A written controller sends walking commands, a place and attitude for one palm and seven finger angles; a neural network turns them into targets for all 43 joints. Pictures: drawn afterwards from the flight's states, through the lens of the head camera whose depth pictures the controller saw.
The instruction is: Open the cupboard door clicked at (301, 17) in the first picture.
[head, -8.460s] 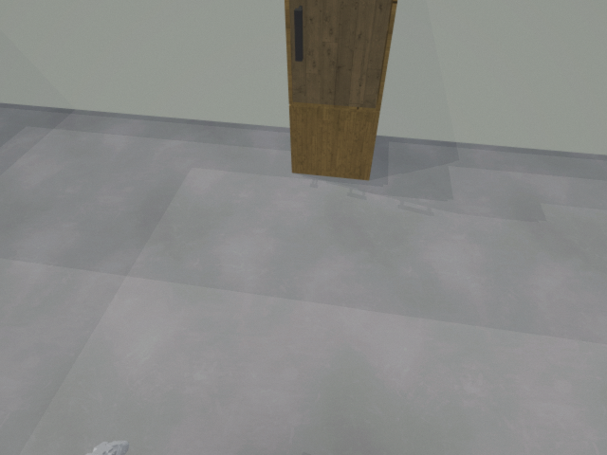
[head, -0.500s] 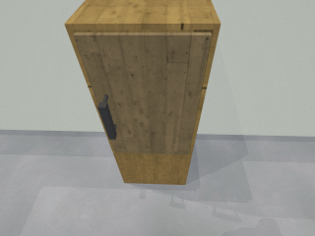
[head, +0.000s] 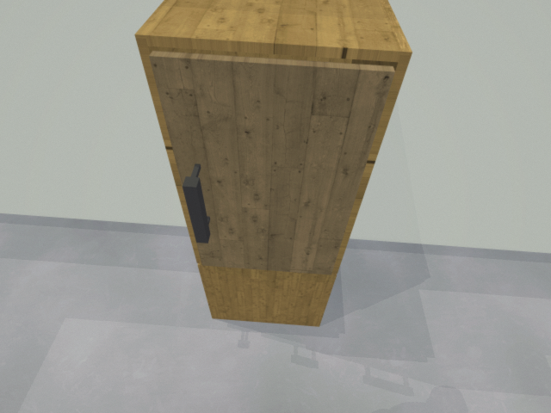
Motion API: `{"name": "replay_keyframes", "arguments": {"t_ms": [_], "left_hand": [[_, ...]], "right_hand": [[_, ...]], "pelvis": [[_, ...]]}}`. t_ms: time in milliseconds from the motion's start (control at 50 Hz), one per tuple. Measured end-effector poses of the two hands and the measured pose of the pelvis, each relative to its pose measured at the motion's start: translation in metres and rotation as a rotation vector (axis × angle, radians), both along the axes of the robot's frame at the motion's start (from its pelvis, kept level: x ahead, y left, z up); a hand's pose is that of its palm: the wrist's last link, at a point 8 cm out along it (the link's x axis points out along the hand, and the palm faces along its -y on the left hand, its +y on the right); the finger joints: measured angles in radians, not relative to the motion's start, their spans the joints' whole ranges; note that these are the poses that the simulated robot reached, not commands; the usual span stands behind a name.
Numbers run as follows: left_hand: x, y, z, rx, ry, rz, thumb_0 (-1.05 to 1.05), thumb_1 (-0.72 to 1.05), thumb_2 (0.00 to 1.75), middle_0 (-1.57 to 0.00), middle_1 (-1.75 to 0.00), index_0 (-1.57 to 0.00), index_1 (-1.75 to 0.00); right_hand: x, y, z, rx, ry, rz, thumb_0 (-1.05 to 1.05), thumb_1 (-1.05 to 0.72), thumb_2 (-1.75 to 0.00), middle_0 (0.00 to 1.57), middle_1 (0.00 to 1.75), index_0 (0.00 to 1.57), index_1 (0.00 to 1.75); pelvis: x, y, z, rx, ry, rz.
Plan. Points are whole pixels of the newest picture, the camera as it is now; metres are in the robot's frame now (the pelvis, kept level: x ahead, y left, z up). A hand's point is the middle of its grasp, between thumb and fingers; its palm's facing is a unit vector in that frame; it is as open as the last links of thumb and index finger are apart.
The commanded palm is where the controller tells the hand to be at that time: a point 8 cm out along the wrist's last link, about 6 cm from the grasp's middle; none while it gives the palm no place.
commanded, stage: look again from close up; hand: left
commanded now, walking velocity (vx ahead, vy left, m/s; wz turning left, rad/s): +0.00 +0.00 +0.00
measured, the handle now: (200, 204) +0.51 +0.20 -0.05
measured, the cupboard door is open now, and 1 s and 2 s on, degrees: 0 0 0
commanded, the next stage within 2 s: raise the hand with hooked fingers in 0.28 s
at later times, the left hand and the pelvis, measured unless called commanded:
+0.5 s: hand out of the picture +0.12 +0.23 -0.09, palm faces +0.24 -0.95 -0.20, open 7.4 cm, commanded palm +0.09 +0.27 -0.07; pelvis -0.02 +0.01 +0.00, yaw +2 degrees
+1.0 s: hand (120, 407) +0.14 +0.23 -0.06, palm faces +0.01 -1.00 -0.05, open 9.7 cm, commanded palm +0.12 +0.29 -0.05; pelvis -0.09 -0.01 -0.10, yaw +3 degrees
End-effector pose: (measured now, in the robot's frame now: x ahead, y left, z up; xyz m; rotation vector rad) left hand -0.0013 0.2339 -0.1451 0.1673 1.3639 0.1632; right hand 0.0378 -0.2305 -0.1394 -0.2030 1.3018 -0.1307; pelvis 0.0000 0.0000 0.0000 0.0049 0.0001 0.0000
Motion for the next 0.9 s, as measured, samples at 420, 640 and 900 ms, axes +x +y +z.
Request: {"name": "replay_keyframes", "arguments": {"t_ms": [420,640,900], "left_hand": [[0.028,0.028,0.013,0.033,-0.113,0.027,0.01,0.91,0.9,-0.2,-0.3,-0.2,-0.3],[0.139,0.034,0.127,-0.036,-1.275,-0.069,0.01,0.79,0.84,-0.21,-0.38,-0.21,-0.38],[0.096,0.042,0.075,-0.106,-1.332,-0.13,0.01,0.49,0.72,-0.23,-0.56,-0.23,-0.57]], "right_hand": [[-0.023,0.001,0.003,-0.018,0.004,-0.028,0.01,-0.9,-0.9,0.2,0.29,0.2,0.3],[0.068,-0.016,0.021,-0.047,-0.606,0.091,0.01,-0.9,-0.9,0.2,0.3,0.2,0.3],[0.095,-0.002,-0.016,-0.054,-0.759,0.211,0.01,-0.9,-0.9,0.2,0.29,0.2,0.3]], "pelvis": [[-0.012,0.014,0.001,-0.005,0.006,0.002],[-0.057,0.004,-0.043,0.006,0.175,0.034],[-0.089,-0.009,-0.11,-0.045,0.241,0.052]]}}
